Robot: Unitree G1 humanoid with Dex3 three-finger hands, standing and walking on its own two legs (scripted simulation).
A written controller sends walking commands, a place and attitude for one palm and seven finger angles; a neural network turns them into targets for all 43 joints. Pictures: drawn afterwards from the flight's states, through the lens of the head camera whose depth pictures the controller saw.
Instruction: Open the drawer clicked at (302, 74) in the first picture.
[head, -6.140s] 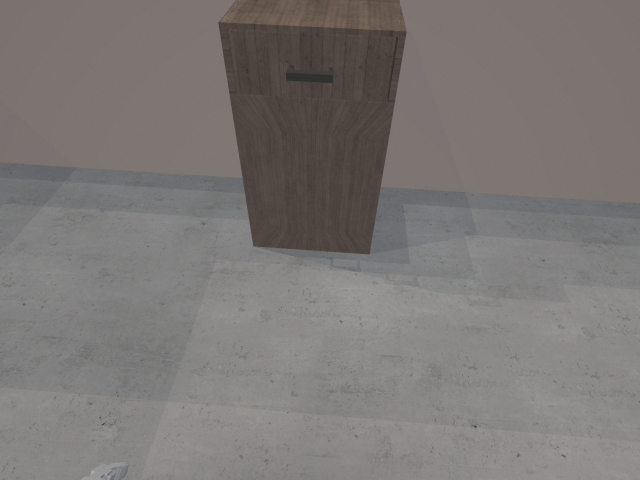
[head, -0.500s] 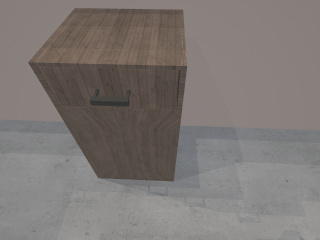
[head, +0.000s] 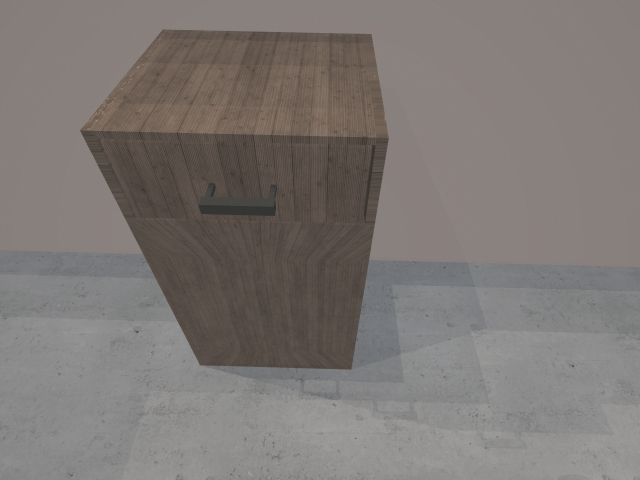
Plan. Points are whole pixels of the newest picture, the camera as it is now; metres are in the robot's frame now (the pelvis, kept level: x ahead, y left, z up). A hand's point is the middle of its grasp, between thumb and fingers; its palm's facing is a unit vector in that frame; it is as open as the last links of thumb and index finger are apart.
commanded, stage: shuffle to correct the standing spot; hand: left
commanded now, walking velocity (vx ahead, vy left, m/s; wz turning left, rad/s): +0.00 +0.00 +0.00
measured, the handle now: (240, 197) +0.56 +0.18 +0.01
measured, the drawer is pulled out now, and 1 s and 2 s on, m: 0.00 0.00 0.00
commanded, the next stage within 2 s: come to a stop and stand still in 0.18 s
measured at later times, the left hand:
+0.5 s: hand out of the picture +0.04 +0.12 -0.18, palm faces +0.04 -0.98 -0.20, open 7.4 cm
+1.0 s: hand out of the picture +0.05 +0.22 -0.18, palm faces +0.04 -0.96 -0.26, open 7.4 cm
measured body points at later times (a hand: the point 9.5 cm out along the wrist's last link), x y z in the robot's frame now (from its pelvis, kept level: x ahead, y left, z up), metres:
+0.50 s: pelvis +0.06 -0.05 -0.01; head +0.08 -0.06 +0.44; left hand +0.04 +0.17 -0.16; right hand +0.03 -0.26 -0.17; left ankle -0.01 +0.09 -0.74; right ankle +0.01 -0.14 -0.74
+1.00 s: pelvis +0.02 +0.02 -0.01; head +0.02 +0.01 +0.44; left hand +0.05 +0.27 -0.16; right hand +0.12 -0.21 -0.15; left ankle +0.04 +0.08 -0.74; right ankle +0.01 -0.14 -0.74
